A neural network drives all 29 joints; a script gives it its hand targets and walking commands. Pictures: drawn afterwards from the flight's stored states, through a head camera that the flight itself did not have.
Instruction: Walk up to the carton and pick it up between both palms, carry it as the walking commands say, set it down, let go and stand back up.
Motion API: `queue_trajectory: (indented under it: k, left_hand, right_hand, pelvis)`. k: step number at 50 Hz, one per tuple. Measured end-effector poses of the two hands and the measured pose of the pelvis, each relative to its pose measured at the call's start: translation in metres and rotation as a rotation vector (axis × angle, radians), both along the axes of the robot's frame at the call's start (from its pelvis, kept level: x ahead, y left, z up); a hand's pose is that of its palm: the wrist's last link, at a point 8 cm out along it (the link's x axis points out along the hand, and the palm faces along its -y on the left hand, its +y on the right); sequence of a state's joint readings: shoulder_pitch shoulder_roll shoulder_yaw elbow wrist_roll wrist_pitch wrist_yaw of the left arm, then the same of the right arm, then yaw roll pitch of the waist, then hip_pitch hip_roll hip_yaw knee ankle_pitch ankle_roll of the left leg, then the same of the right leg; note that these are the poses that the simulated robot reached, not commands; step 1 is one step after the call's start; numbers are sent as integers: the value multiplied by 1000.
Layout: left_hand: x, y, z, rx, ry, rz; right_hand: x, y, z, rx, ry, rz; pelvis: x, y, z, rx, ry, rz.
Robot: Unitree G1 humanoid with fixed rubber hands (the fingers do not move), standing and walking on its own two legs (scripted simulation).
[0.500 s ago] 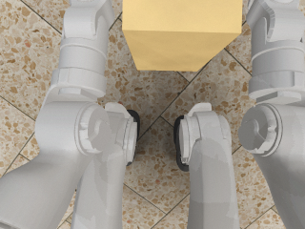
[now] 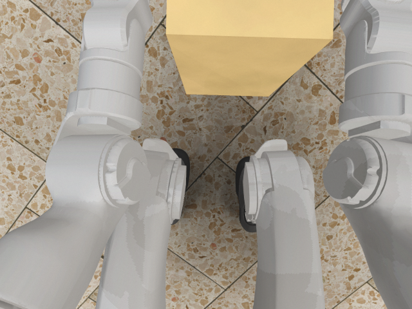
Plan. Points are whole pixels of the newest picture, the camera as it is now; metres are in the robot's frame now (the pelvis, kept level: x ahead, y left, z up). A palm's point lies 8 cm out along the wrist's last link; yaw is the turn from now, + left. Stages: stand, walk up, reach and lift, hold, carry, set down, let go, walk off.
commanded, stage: set down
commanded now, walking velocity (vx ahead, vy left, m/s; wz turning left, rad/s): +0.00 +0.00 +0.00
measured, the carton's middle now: (236, 5) +0.54 -0.04 -0.24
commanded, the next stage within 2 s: none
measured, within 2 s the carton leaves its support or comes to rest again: rests again in 0.96 s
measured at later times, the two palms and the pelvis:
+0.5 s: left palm out of the picture +0.57 +0.10 -0.16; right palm out of the picture +0.56 -0.18 -0.15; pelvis +0.00 +0.00 +0.00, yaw +0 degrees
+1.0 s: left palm out of the picture +0.56 +0.12 -0.20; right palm out of the picture +0.55 -0.18 -0.20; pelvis +0.01 +0.00 -0.01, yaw +0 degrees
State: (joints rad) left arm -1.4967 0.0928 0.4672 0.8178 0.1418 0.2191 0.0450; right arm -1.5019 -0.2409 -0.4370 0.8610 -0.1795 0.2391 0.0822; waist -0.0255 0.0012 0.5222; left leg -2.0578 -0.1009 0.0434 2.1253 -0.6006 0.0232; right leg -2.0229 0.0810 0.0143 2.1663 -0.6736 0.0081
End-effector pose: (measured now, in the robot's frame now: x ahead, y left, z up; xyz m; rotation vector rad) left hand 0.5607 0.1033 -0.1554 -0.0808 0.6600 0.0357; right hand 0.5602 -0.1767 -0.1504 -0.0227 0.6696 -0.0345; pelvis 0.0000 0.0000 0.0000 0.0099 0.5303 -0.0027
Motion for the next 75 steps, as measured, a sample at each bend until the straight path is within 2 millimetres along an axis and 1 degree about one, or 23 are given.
queue_trajectory:
  k: [36, 38, 40, 45, 47, 50, 53, 59, 61, 63, 67, 70, 73, 75]
  left_hand:
    - [7, 2, -3, -3, -16, -21]
    - [6, 2, -7, 4, 1, -25]
    - [2, 2, -15, 11, 34, -30]
    - [-14, 2, -44, 47, 133, -20]
    - [-11, 7, -49, 92, 132, -18]
    - [-2, 13, -47, 121, 90, -3]
    - [2, 16, -48, 125, 85, 3]
    - [-1, 17, -52, 112, 102, 11]
    - [-1, 17, -52, 108, 100, 16]
    - [1, 17, -49, 109, 94, 26]
    - [11, 16, -36, 113, 51, 36]
    - [18, 17, -23, 117, 21, 50]
    - [22, 20, -8, 122, -14, 64]
    - [21, 21, 0, 126, -13, 68]
  right_hand:
    - [6, -1, -6, 2, -15, 3]
    - [4, -1, -11, 1, 4, 0]
    - [0, -1, -19, -1, 36, -6]
    - [-11, 0, -43, 0, 99, -48]
    - [-11, -2, -48, 3, 88, -81]
    - [-10, -6, -51, 1, 71, -105]
    - [-11, -15, -53, -19, 72, -124]
    - [-9, -29, -51, -27, 55, -141]
    - [-7, -31, -49, -23, 47, -146]
    - [-3, -31, -42, -20, 22, -151]
    - [9, -28, -26, -20, -30, -153]
    - [13, -26, -16, -28, -52, -155]
    - [16, -25, -3, -28, -70, -156]
    - [16, -24, 6, -30, -70, -156]
  pelvis:
    - [5, 0, -3, 1, 2, -1]
    - [5, 0, -3, 1, 4, -1]
    - [6, 0, -3, 1, 7, -1]
    - [8, 0, -4, 1, 28, -1]
    - [9, -1, -5, 2, 38, -1]
    - [10, -1, -9, 3, 42, 0]
    - [9, -2, -13, 4, 37, -1]
    - [7, -3, -20, 8, 23, -1]
    - [7, -3, -21, 9, 20, -1]
    - [6, -3, -21, 9, 19, -1]
    - [5, -3, -22, 8, 16, -1]
    - [3, -3, -20, 7, 18, -1]
    - [1, -3, -14, 6, 23, -2]
    - [-1, -3, -8, 5, 25, -3]
